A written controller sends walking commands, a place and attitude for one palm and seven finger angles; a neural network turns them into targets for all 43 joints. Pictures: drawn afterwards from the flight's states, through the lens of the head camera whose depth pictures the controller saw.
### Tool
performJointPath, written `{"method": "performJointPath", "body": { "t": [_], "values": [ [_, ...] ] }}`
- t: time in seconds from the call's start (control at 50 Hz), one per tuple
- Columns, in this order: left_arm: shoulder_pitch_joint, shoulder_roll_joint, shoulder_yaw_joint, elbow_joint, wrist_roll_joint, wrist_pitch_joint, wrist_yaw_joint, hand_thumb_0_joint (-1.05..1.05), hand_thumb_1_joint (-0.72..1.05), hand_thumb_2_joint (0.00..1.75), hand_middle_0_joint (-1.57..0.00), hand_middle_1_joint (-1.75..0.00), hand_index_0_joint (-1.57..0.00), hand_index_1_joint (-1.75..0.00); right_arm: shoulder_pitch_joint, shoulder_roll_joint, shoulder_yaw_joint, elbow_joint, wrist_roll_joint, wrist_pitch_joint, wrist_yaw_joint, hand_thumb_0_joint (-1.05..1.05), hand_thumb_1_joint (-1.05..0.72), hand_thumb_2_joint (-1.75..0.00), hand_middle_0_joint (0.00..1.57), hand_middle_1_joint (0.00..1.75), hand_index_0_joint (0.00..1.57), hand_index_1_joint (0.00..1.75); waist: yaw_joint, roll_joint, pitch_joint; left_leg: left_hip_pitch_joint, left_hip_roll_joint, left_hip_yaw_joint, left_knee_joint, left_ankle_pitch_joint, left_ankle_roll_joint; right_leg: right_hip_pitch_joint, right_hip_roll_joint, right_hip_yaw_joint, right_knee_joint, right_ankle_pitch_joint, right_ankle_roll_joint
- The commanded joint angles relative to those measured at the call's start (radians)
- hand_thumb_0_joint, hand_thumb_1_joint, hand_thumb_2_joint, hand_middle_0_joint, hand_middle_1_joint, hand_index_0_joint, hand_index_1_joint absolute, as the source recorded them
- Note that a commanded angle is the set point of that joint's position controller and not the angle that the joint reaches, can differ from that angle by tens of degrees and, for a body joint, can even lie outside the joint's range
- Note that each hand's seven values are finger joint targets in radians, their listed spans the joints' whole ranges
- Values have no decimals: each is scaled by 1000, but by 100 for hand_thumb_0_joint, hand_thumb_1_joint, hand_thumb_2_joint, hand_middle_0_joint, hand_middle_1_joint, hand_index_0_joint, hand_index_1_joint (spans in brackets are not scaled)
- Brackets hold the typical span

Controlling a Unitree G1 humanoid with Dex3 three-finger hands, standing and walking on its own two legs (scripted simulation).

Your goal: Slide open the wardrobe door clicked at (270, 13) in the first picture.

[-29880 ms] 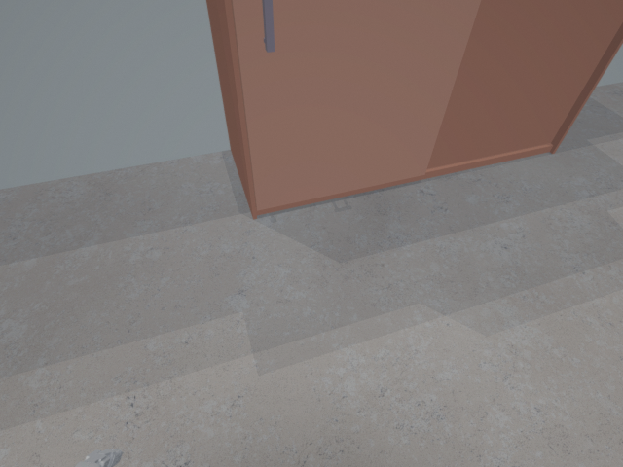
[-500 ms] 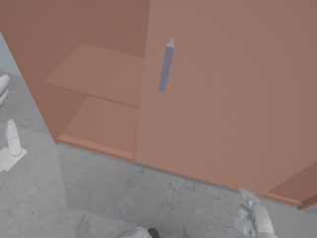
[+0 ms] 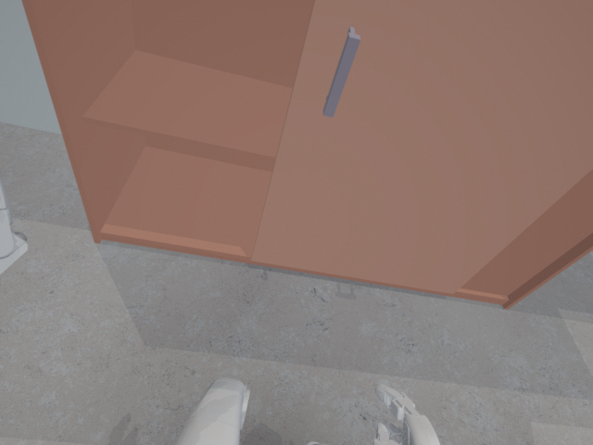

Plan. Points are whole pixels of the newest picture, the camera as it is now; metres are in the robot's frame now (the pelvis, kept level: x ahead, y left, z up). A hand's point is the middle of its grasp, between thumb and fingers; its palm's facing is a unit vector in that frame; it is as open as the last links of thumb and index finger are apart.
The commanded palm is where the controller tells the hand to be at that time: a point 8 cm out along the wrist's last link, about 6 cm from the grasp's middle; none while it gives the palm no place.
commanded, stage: stop stepping back and stand still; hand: left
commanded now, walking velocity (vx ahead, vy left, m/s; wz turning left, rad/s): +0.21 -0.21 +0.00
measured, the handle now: (339, 73) +0.81 +0.01 +0.12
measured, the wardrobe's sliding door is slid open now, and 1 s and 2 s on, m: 0.55 0.55 0.55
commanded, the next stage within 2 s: let the arm hang, fingers relaxed in 0.90 s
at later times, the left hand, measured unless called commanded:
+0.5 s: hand out of the picture -0.03 +0.42 +0.25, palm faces +0.54 -0.76 -0.36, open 7.4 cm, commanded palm -0.07 +0.44 +0.22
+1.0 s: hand out of the picture -0.06 +0.48 +0.23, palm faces +0.50 -0.72 -0.49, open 7.4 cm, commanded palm none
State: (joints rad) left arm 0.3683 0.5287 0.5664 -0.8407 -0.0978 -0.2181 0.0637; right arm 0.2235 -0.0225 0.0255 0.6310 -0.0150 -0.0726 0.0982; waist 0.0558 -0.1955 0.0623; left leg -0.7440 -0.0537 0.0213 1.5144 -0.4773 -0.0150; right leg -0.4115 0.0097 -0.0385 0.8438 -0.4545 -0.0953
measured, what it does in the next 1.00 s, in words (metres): walks backwards: left foot, then right foot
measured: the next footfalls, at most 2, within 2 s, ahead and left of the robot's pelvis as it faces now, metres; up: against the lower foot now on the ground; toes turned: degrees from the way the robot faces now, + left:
left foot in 0.10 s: +0.05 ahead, +0.16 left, +0.00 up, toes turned +4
right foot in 0.44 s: -0.21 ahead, +0.02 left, +0.00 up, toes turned -6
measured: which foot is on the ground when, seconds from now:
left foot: up 0.00-0.08, down 0.10-0.38, up 0.40-0.58, down 0.60-0.86, up 0.88-1.00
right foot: down 0.00-0.06, up 0.08-0.42, down 0.44-0.58, up 0.60-0.88, down 0.90-1.00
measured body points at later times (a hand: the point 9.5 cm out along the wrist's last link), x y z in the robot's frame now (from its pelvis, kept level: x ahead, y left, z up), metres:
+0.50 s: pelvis -0.20 +0.13 +0.02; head -0.24 +0.19 +0.46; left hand -0.06 +0.46 +0.27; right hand +0.00 -0.10 -0.01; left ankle -0.12 +0.24 -0.62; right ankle -0.25 +0.03 -0.69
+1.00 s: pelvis -0.25 +0.20 +0.04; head -0.25 +0.20 +0.49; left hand -0.09 +0.52 +0.25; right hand -0.10 -0.03 -0.06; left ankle -0.20 +0.34 -0.64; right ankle -0.27 +0.10 -0.69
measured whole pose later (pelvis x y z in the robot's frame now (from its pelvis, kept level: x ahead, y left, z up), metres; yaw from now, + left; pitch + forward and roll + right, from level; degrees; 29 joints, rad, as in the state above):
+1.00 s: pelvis -0.25 +0.20 +0.04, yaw +1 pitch -1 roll -1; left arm 0.50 0.46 0.46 -0.49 -0.05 -0.13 0.14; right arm 0.24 -0.20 0.00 0.70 -0.01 -0.04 -0.04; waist 0.04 0.00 -0.01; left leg -0.53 0.10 0.05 0.99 -0.40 0.00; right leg -0.19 0.01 -0.09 0.52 -0.32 -0.06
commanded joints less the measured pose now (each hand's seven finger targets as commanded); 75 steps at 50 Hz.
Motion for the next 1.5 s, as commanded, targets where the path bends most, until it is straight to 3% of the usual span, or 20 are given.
{"method": "performJointPath", "body": {
  "t": [0.0,0.04,0.06,0.12,0.32,0.38,0.42,0.48,0.54,0.6,0.68,0.78,0.84,0.88,1.02,1.1,1.14,1.18,1.36,1.48],
  "values": [
    [-193,80,19,164,29,-14,64,0,90,90,-20,-30,-20,-30,-119,-257,-96,-157,13,-57,-100,0,-90,-90,20,30,20,30,-66,18,-118,360,153,1,-567,-93,34,-135,-218,250,-440,-387,-59],
    [-149,108,4,248,38,0,80,0,90,90,-20,-30,-20,-30,-29,-316,-79,-101,17,-50,-155,0,-90,-90,20,30,20,30,-105,425,-52,622,204,-151,-1129,-198,67,-323,-18,-11,66,-262,29],
    [-250,151,15,153,48,-37,85,0,90,90,-20,-30,-20,-30,-45,-340,-86,-134,10,-56,-157,0,-90,-90,20,30,20,30,-91,684,6,580,488,-638,-1319,-214,115,-469,78,-42,415,-203,99],
    [-125,96,-28,192,36,-26,19,0,90,90,-20,-30,-20,-30,-124,-322,-99,-144,-2,-51,-111,0,-90,-90,20,30,20,30,-58,355,7,298,446,-589,-1451,-393,65,-287,50,81,610,65,119],
    [73,155,-52,-37,52,100,67,0,90,90,-20,-30,-20,-30,-112,-246,-88,-160,-14,-29,-153,0,-90,-90,20,30,20,30,4,517,-215,404,179,149,-1289,49,-160,481,191,-278,-253,-124,22],
    [-117,236,20,-53,53,70,71,0,90,90,-20,-30,-20,-30,-121,-290,-112,-135,41,-48,-167,0,-90,-90,20,30,20,30,-57,-8,-53,164,123,-21,-42,-46,-13,43,-322,235,-590,30,-255],
    [-241,376,163,43,35,37,117,0,90,90,-20,-30,-20,-30,-117,-277,-60,-178,2,-33,-137,0,-90,-90,20,30,20,30,-88,118,-28,4,252,-159,-46,-4,8,78,-466,519,-633,-196,39],
    [-314,57,-141,190,60,40,87,0,90,90,-20,-30,-20,-30,-219,-325,-103,-160,25,-16,-154,0,-90,-90,20,30,20,30,-75,109,186,254,242,-39,-334,-2,11,-201,-374,397,-671,-490,-160],
    [-295,51,-168,112,48,41,85,0,90,90,-20,-30,-20,-30,-123,-302,-52,-153,17,0,-174,0,-90,-90,20,30,20,30,-105,456,63,611,144,69,-899,-80,22,-247,-117,-71,-147,-350,-18],
    [-259,204,11,7,31,-50,66,0,90,90,-20,-30,-20,-30,-150,-323,-73,-174,-3,-52,-153,0,-90,-90,20,30,20,30,-54,568,67,329,513,-750,-1546,-539,119,-161,72,44,524,-91,101],
    [-27,101,-15,-65,40,-21,42,0,90,90,-20,-30,-20,-30,-150,-301,-100,-191,-13,-41,-113,0,-90,-90,20,30,20,30,-18,541,-105,255,386,-156,-1392,-286,62,141,30,-69,241,36,96],
    [111,108,-12,69,38,34,63,0,90,90,-20,-30,-20,-30,-94,-280,-81,-186,-10,-17,-138,0,-90,-90,20,30,20,30,-33,486,-166,291,330,-20,-1300,-201,33,409,112,-188,-239,-93,63],
    [105,149,11,159,55,83,76,0,90,90,-20,-30,-20,-30,-95,-256,-83,-168,9,1,-152,0,-90,-90,20,30,20,30,-40,25,-114,76,151,102,-653,-34,25,437,-190,262,-596,-131,-95],
    [-21,288,128,103,41,43,102,0,90,90,-20,-30,-20,-30,-143,-275,-62,-154,9,-40,-156,0,-90,-90,20,30,20,30,-62,12,-16,44,179,-22,-334,53,4,151,-368,539,-715,-128,-198],
    [-6,-194,-455,997,119,246,-57,0,90,90,-20,-30,-20,-30,24,-317,-66,8,8,51,-77,0,-90,-90,20,30,20,30,-113,137,-70,434,138,102,-876,324,17,16,-185,-76,-194,403,77],
    [-66,-200,-487,1177,123,244,-79,0,90,90,-20,-30,-20,-30,-13,-498,-97,-23,-50,71,-103,0,-90,-90,20,30,20,30,-77,271,-48,301,467,-385,-1145,221,228,-44,-65,-9,60,-140,151],
    [-60,-176,-481,1344,124,241,-79,0,90,90,-20,-30,-20,-30,-65,-447,-80,25,-50,77,-108,0,-90,-90,20,30,20,30,-40,339,-72,131,339,-254,-1103,132,147,206,-53,-14,-131,48,151],
    [-17,-82,-485,1510,129,203,-69,0,90,90,-20,-30,-20,-30,-124,-314,-54,42,-26,87,-112,0,-90,-90,20,30,20,30,-18,-172,-66,115,86,40,-715,101,10,212,-293,345,-492,325,64],
    [-103,-225,-534,1779,105,211,-40,0,90,90,-20,-30,-20,-30,15,-295,-59,298,-11,75,-128,0,-90,-90,20,30,20,30,-71,381,-145,585,209,-82,-1048,649,82,226,-106,26,-386,367,133],
    [-92,-236,-553,1889,107,208,-42,0,90,90,-20,-30,-20,-30,36,-278,-55,384,-4,73,-129,0,-90,-90,20,30,20,30,-73,195,-99,604,183,-52,-1129,490,69,251,-123,27,-479,351,123]
  ]
}}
